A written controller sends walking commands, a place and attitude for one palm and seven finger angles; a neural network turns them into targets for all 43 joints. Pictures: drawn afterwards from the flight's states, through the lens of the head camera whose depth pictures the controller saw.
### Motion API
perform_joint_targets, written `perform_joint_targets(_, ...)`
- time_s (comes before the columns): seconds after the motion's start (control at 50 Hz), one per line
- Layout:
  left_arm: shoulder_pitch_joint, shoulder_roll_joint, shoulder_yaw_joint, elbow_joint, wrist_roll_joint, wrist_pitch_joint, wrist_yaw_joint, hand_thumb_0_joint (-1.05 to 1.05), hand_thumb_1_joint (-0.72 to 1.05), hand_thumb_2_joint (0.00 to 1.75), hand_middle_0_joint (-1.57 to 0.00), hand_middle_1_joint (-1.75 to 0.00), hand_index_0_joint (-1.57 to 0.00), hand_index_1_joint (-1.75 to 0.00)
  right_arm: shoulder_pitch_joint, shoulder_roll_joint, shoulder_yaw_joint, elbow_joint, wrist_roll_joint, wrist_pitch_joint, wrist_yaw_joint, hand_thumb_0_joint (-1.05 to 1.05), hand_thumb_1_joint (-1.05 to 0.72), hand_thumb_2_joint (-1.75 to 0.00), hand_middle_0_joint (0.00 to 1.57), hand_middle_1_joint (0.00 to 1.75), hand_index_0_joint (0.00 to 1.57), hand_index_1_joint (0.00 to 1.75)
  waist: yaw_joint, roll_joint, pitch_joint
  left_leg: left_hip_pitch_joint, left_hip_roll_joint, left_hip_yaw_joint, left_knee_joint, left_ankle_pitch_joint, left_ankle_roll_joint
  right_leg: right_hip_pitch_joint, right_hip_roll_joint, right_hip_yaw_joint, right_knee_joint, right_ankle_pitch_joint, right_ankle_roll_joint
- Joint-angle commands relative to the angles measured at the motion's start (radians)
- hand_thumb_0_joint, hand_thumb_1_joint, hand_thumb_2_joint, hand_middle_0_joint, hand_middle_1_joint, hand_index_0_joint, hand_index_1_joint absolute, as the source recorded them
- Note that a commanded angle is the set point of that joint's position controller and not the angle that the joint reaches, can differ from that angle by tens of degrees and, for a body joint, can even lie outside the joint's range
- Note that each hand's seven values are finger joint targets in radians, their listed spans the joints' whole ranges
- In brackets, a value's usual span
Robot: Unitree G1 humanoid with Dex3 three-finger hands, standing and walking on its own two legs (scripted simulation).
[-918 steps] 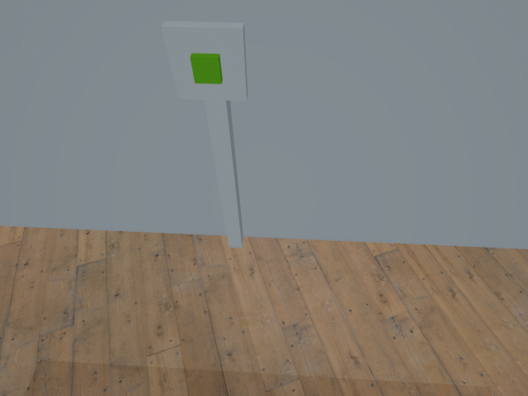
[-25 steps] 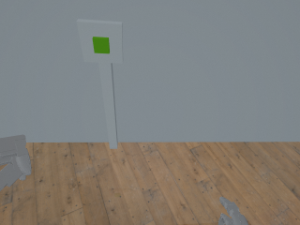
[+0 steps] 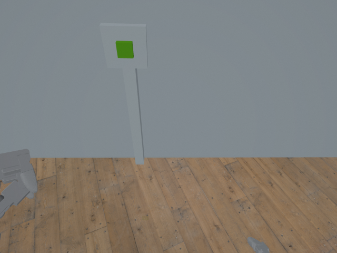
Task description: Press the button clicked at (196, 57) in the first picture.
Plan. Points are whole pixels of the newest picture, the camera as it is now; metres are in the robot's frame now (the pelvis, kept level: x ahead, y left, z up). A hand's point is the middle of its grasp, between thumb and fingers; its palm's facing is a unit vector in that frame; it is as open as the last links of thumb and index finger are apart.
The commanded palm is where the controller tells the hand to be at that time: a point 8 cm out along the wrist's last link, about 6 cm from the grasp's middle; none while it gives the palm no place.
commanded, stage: stop stepping back and stand still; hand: left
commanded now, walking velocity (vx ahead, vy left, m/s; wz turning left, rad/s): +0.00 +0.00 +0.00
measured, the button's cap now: (125, 49) +0.85 +0.24 +0.11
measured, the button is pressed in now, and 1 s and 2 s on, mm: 0 0 0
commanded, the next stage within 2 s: let the arm hang, fingers relaxed in 0.10 s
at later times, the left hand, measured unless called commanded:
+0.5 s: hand out of the picture +0.07 +0.21 -0.15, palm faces +0.08 -0.97 -0.25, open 3.3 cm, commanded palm none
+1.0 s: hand out of the picture +0.01 +0.20 -0.16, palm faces +0.06 -0.97 -0.22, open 7.1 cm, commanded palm none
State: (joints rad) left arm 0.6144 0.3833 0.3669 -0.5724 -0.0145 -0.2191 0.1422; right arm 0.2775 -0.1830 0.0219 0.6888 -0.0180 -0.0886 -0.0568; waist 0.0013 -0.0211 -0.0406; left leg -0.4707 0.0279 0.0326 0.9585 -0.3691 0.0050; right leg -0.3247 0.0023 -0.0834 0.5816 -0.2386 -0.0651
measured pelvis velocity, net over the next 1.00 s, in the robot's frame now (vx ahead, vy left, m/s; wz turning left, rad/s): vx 0.01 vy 0.02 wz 0.03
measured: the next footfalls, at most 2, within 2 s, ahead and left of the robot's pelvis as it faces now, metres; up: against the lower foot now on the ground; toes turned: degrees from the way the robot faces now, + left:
none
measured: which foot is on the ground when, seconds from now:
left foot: down 0.00-1.00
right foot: down 0.00-1.00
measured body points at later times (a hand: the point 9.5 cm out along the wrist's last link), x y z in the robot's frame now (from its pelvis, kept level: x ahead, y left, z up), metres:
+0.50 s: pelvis +0.00 +0.01 +0.00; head +0.02 +0.02 +0.45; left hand +0.07 +0.26 -0.14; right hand +0.09 -0.22 -0.13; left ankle +0.03 +0.13 -0.73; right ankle +0.05 -0.08 -0.73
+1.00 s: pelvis +0.01 +0.02 +0.01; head +0.02 +0.01 +0.46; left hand +0.00 +0.26 -0.14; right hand +0.00 -0.19 -0.15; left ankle +0.03 +0.13 -0.73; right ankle +0.05 -0.08 -0.73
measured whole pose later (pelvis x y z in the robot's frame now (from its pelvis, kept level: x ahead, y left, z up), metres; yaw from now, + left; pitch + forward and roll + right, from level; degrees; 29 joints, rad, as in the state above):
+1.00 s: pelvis +0.01 +0.02 +0.01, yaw +2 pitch -1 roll +0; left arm 0.25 0.16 0.01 1.15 0.01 0.01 0.03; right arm 0.31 -0.15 0.00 1.11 -0.02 0.02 -0.02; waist 0.00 0.03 0.05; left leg -0.21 0.00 0.06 0.41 -0.18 0.02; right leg -0.22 -0.01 -0.07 0.41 -0.17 -0.02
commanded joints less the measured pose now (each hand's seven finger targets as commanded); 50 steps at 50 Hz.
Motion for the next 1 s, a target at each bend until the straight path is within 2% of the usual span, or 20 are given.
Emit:
perform_joint_targets(0.0,-0.079,0.137,0.088,-0.151,0.005,-0.049,0.033,0.00,0.90,0.90,-1.30,-1.50,-1.30,-1.50,-0.134,-0.111,-0.042,-0.175,-0.004,-0.090,-0.041,0.00,-0.90,-0.90,0.20,0.30,0.20,0.30,-0.017,-0.118,0.017,0.230,0.013,0.032,-0.339,0.013,0.030,-0.138,-0.239,0.239,-0.353,-0.390,-0.057)
perform_joint_targets(0.04,-0.096,0.134,0.077,-0.184,0.010,-0.057,0.038,0.00,0.90,0.90,-1.30,-1.50,-1.30,-1.50,-0.127,-0.128,-0.042,-0.182,-0.010,-0.103,-0.052,0.00,-0.90,-0.90,0.20,0.30,0.20,0.30,-0.020,0.049,0.028,0.306,0.040,-0.016,-0.555,-0.004,0.049,-0.120,-0.169,0.194,-0.220,-0.318,-0.009)
perform_joint_targets(0.06,-0.104,0.133,0.080,-0.209,0.008,-0.068,0.039,0.00,0.90,0.90,-1.30,-1.50,-1.30,-1.50,-0.131,-0.147,-0.049,-0.197,-0.011,-0.106,-0.051,0.00,-0.90,-0.90,0.20,0.30,0.20,0.30,-0.007,0.164,0.022,0.264,0.128,-0.156,-0.644,-0.043,0.083,-0.076,-0.092,0.144,-0.097,-0.226,0.029)
perform_joint_targets(0.08,-0.112,0.141,0.087,-0.231,0.011,-0.073,0.043,0.00,0.90,0.90,-1.30,-1.50,-1.30,-1.50,-0.136,-0.158,-0.052,-0.210,0.001,-0.107,-0.044,0.00,-0.90,-0.90,0.20,0.30,0.20,0.30,0.001,0.190,-0.003,0.221,0.203,-0.264,-0.672,0.015,0.111,-0.015,-0.036,0.086,0.003,-0.094,0.062)
perform_joint_targets(0.1,-0.096,0.147,0.096,-0.205,0.009,-0.073,0.036,0.00,0.90,0.90,-1.30,-1.50,-1.30,-1.50,-0.143,-0.146,-0.050,-0.200,0.010,-0.104,-0.039,0.00,-0.90,-0.90,0.20,0.30,0.20,0.30,0.001,0.197,-0.022,0.124,0.222,-0.270,-0.729,-0.168,0.104,0.060,-0.025,0.062,0.033,-0.145,0.079)
perform_joint_targets(0.12,-0.093,0.161,0.115,-0.220,0.016,-0.068,0.034,0.00,0.90,0.90,-1.30,-1.50,-1.30,-1.50,-0.154,-0.132,-0.045,-0.202,0.008,-0.104,-0.039,0.00,-0.90,-0.90,0.20,0.30,0.20,0.30,0.004,0.245,0.006,0.061,0.210,-0.252,-0.761,-0.238,0.102,0.091,-0.029,0.064,0.050,-0.131,0.077)
perform_joint_targets(0.16,-0.059,0.142,0.106,-0.186,0.020,-0.061,0.034,0.00,0.90,0.90,-1.30,-1.50,-1.30,-1.50,-0.152,-0.128,-0.044,-0.206,0.012,-0.105,-0.032,0.00,-0.90,-0.90,0.20,0.30,0.20,0.30,0.001,0.169,0.054,0.015,0.174,-0.184,-0.702,-0.133,0.087,0.147,-0.035,0.064,-0.038,-0.047,0.073)
perform_joint_targets(0.18,-0.151,-0.026,-0.243,0.641,0.081,0.136,-0.117,0.00,0.90,0.90,-1.30,-1.50,-1.30,-1.50,-0.172,-0.303,-0.113,0.020,-0.002,-0.096,0.063,0.00,-0.90,-0.90,0.20,0.30,0.20,0.30,-0.023,0.082,0.089,-0.024,0.087,-0.121,-0.447,0.210,0.052,0.046,-0.111,0.091,0.001,0.230,0.057)
perform_joint_targets(0.2,-0.118,-0.036,-0.242,0.700,0.057,0.199,-0.136,0.00,0.90,0.90,-1.26,-1.46,-1.26,-1.46,-0.095,-0.192,-0.100,0.010,0.021,-0.037,0.063,0.00,-0.90,-0.90,0.20,0.30,0.20,0.30,-0.016,0.001,-0.014,0.090,0.064,-0.048,-0.391,0.242,0.015,0.043,-0.150,0.163,-0.060,0.271,0.034)
perform_joint_targets(0.22,-0.167,-0.057,-0.264,0.728,0.055,0.203,-0.140,0.00,0.90,0.90,-1.23,-1.42,-1.23,-1.42,-0.036,-0.157,-0.088,0.013,0.018,-0.010,0.061,0.00,-0.90,-0.90,0.20,0.30,0.20,0.30,-0.034,-0.120,-0.060,0.155,0.054,-0.055,-0.342,0.251,0.006,0.014,-0.182,0.187,-0.092,0.269,0.008)
perform_joint_targets(0.26,-0.251,-0.036,-0.271,0.819,0.054,0.209,-0.138,0.00,0.90,0.90,-1.15,-1.34,-1.15,-1.34,-0.009,-0.153,-0.071,0.010,0.006,0.038,0.059,0.00,-0.90,-0.90,0.20,0.30,0.20,0.30,-0.039,-0.271,-0.044,0.151,0.015,-0.053,-0.304,0.185,0.010,0.023,-0.207,0.179,-0.150,0.224,-0.025)
perform_joint_targets(0.28,-0.283,-0.023,-0.272,0.878,0.053,0.213,-0.136,0.00,0.90,0.90,-1.12,-1.30,-1.12,-1.30,-0.017,-0.161,-0.071,0.015,0.001,0.054,0.057,0.00,-0.90,-0.90,0.20,0.30,0.20,0.30,-0.035,-0.294,-0.023,0.148,0.002,-0.050,-0.302,0.159,0.013,0.026,-0.212,0.175,-0.168,0.197,-0.036)
perform_joint_targets(0.3,-0.309,-0.018,-0.278,0.945,0.051,0.215,-0.134,0.00,0.90,0.90,-1.08,-1.26,-1.08,-1.26,-0.034,-0.171,-0.074,0.026,-0.005,0.067,0.057,0.00,-0.90,-0.90,0.20,0.30,0.20,0.30,-0.032,-0.260,0.001,0.165,0.003,-0.056,-0.321,0.168,0.018,0.011,-0.211,0.171,-0.172,0.173,-0.042)
perform_joint_targets(0.36,-0.365,-0.036,-0.308,1.142,0.038,0.229,-0.129,0.00,0.90,0.90,-0.97,-1.14,-0.97,-1.14,-0.076,-0.152,-0.049,0.074,-0.016,0.084,0.061,0.00,-0.90,-0.90,0.20,0.30,0.20,0.30,-0.018,0.087,0.055,0.162,0.080,-0.138,-0.511,0.304,0.039,0.012,-0.115,0.106,-0.113,0.047,0.017)
perform_joint_targets(0.4,-0.354,-0.038,-0.319,1.271,0.034,0.229,-0.126,0.00,0.90,0.90,-0.90,-1.06,-0.90,-1.06,-0.099,-0.159,-0.038,0.113,-0.016,0.083,0.054,0.00,-0.90,-0.90,0.20,0.30,0.20,0.30,0.010,0.159,0.052,0.098,0.105,-0.170,-0.602,0.223,0.050,0.123,-0.077,0.096,-0.125,0.008,0.036)
perform_joint_targets(0.44,-0.333,-0.041,-0.328,1.378,0.031,0.220,-0.127,0.00,0.90,0.90,-0.82,-0.98,-0.82,-0.98,-0.080,-0.148,-0.034,0.158,-0.008,0.085,0.049,0.00,-0.90,-0.90,0.20,0.30,0.20,0.30,0.016,0.107,0.020,0.114,0.089,-0.142,-0.612,0.167,0.038,0.178,-0.090,0.112,-0.175,0.023,0.026)
perform_joint_targets(0.5,-0.322,-0.056,-0.326,1.476,0.027,0.213,-0.123,0.00,0.90,0.90,-0.71,-0.86,-0.71,-0.86,-0.034,-0.110,-0.036,0.218,-0.009,0.093,0.042,0.00,-0.90,-0.90,0.20,0.30,0.20,0.30,0.006,0.184,0.005,0.170,0.068,-0.102,-0.614,0.094,0.026,0.167,-0.104,0.123,-0.231,-0.003,0.009)
perform_joint_targets(0.56,-0.330,-0.052,-0.334,1.545,0.026,0.210,-0.124,0.00,0.90,0.90,-0.60,-0.74,-0.60,-0.74,0.023,-0.106,-0.043,0.269,-0.005,0.099,0.040,0.00,-0.90,-0.90,0.20,0.30,0.20,0.30,-0.006,0.055,0.033,0.203,0.063,-0.090,-0.613,0.079,0.026,0.131,-0.113,0.126,-0.281,-0.063,0.005)
perform_joint_targets(0.78,-0.300,-0.065,-0.340,1.693,0.023,0.209,-0.114,0.00,0.90,0.90,-0.20,-0.30,-0.20,-0.30,0.110,-0.082,-0.042,0.392,0.000,0.095,0.030,0.00,-0.90,-0.90,0.20,0.30,0.20,0.30,-0.008,0.027,0.090,0.236,0.071,-0.075,-0.638,0.109,0.033,0.103,-0.112,0.114,-0.289,-0.068,0.005)
perform_joint_targets(0.98,-0.315,-0.101,-0.335,1.704,0.026,0.211,-0.108,0.00,0.90,0.90,-0.20,-0.30,-0.20,-0.30,0.108,-0.054,-0.043,0.409,-0.004,0.092,0.028,0.00,-0.90,-0.90,0.20,0.30,0.20,0.30,-0.005,0.046,0.136,0.201,0.075,-0.086,-0.668,0.085,0.031,0.102,-0.103,0.108,-0.266,-0.047,0.012)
